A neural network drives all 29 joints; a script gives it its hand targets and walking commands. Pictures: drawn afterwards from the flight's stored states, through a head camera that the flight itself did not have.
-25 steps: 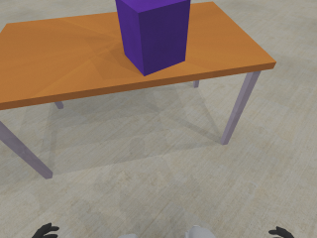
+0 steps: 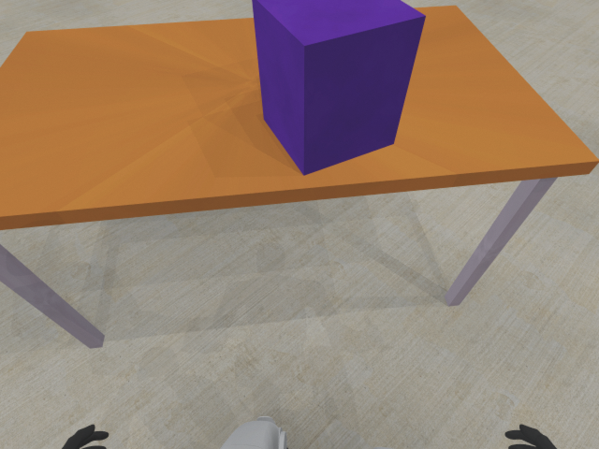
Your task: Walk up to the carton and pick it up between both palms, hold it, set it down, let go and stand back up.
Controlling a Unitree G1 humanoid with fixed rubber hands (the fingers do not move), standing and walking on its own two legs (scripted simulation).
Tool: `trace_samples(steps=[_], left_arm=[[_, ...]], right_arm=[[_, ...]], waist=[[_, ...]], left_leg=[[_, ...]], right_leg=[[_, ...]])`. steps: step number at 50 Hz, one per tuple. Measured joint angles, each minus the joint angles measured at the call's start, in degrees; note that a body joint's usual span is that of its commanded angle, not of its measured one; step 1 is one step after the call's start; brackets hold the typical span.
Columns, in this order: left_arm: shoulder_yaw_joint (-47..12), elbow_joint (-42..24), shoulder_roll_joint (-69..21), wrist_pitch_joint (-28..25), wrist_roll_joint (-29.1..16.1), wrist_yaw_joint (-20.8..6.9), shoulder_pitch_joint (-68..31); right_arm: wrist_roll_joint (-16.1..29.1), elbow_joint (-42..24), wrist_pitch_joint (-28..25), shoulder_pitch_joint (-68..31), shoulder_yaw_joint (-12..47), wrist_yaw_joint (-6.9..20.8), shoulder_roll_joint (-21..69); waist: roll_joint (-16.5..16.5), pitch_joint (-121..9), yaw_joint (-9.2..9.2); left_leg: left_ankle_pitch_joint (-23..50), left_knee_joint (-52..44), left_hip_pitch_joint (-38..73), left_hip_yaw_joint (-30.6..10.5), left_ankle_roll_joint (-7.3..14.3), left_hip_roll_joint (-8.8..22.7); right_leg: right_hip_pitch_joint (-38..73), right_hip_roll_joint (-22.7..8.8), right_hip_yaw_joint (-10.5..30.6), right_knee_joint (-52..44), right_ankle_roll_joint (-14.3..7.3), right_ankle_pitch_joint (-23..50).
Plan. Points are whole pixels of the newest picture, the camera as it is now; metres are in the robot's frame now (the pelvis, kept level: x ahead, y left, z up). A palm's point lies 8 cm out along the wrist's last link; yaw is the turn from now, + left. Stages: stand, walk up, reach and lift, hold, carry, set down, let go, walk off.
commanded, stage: walk up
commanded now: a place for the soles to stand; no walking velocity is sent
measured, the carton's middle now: (329, 77) +0.73 -0.03 +0.10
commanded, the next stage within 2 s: none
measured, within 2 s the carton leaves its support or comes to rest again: neither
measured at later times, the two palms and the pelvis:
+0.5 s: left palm (146, 403) +0.20 +0.24 -0.08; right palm out of the picture +0.16 -0.39 -0.08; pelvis +0.09 -0.08 -0.01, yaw -2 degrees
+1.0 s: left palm (129, 402) +0.20 +0.26 -0.08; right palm (574, 391) +0.22 -0.37 -0.09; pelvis +0.12 -0.07 -0.01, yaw +3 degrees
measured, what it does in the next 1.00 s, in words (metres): walks ahead: right foot, then left foot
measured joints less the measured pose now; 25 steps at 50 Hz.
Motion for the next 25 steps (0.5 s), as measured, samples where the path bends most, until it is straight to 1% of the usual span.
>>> trace_samples(steps=[2, 3, 6, 12, 17, 20, 22, 23, 24, 25], left_arm=[[-0.2, 0.0, -0.1, 1.3, 0.0, -0.4, 0.0], [-0.2, 0.0, 0.1, 1.6, 0.0, -0.5, 0.0], [-0.2, -0.1, 0.8, 1.9, 0.0, -0.7, -0.3], [-0.2, -0.1, 1.7, 2.8, 0.0, -1.0, -0.3], [-0.2, -0.1, 1.8, 3.3, 0.0, -1.4, -0.6], [-0.2, -0.1, 1.8, 3.3, 0.0, -1.2, -1.0], [-0.2, -0.1, 1.8, 2.7, 0.0, -1.0, -1.1], [-0.2, -0.1, 1.8, 2.2, 0.0, -0.8, -1.1], [-0.2, -0.1, 1.5, 1.6, 0.0, -0.5, -1.1], [-0.2, -0.1, 1.5, 1.0, 0.0, -0.2, -1.1]], right_arm=[[0.0, 0.0, 0.0, 0.8, 0.0, -0.2, 0.0], [0.0, 0.0, 0.0, 1.2, 0.0, -0.5, 0.0], [0.0, 0.0, -0.3, 2.0, 0.0, -1.3, 0.0], [0.0, 0.0, -1.1, 3.5, 0.0, -2.4, 0.0], [0.0, 0.0, -1.4, 4.6, 0.0, -3.1, 0.0], [0.0, 0.0, -1.4, 4.6, 0.0, -3.2, 0.0], [0.0, 0.0, -1.4, 4.6, 0.0, -3.2, 0.0], [0.0, 0.0, -1.4, 4.1, 0.0, -3.2, 0.0], [0.0, 0.0, -1.3, 3.4, 0.0, -3.2, 0.0], [0.0, 0.0, -1.2, 2.7, 0.0, -3.2, 0.1]], waist=[[-0.7, -0.5, 0.00], [-1.2, -0.8, 0.02], [-3.0, -1.0, 0.05], [-5.7, -1.0, 0.07], [-7.0, -1.1, 0.08], [-7.1, -1.1, 0.08], [-7.1, -1.2, 0.10], [-6.7, -1.0, 0.08], [-5.7, -0.4, 0.10], [-5.3, -0.1, 0.13]], left_leg=[[-2.9, 1.2, 1.1, 0.0, 0.5, 0.0], [-3.6, 1.0, 1.9, 0.0, 0.6, 0.0], [-4.4, 0.1, 4.0, 0.0, 0.5, 0.0], [-6.5, 0.0, 6.5, 0.1, -0.1, 0.0], [-8.1, 0.2, 7.5, 0.1, -1.0, 0.1], [-9.3, 0.9, 7.5, 0.1, -1.7, 0.6], [-10.3, 1.9, 7.4, 0.1, -2.2, 0.9], [-11.0, 2.9, 7.4, 0.0, -2.2, 1.4], [-11.1, 5.3, 6.9, -0.3, -2.2, 2.4], [-11.0, 9.4, 5.7, -0.4, -2.2, 2.5]], right_leg=[[-3.7, 1.4, 2.1, 9.0, 0.0, 0.0], [-5.5, 1.6, 2.4, 12.0, 0.0, 0.0], [-9.6, 1.5, 2.7, 14.2, 0.0, 0.3], [-14.5, 0.1, 3.5, 10.6, 0.0, 1.5], [-15.7, -1.7, 4.0, 6.2, 0.0, 1.9], [-15.4, -2.0, 4.0, 2.2, 0.0, 1.9], [-14.0, -2.0, 4.1, -2.7, 0.0, 2.7], [-13.6, -1.6, 3.9, -4.1, -0.1, 7.5], [-13.5, -0.7, 3.5, -3.4, -0.5, 9.3], [-13.4, -0.3, 3.3, -2.2, -0.8, 8.8]])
